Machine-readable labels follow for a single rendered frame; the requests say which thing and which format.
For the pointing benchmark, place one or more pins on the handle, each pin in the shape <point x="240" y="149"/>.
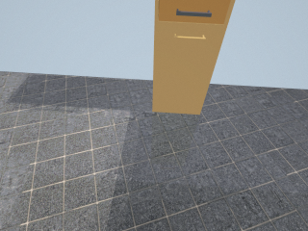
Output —
<point x="189" y="38"/>
<point x="201" y="14"/>

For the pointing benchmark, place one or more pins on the drawer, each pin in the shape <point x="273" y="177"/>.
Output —
<point x="218" y="8"/>

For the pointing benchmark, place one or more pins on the cabinet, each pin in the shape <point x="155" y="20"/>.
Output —
<point x="183" y="69"/>

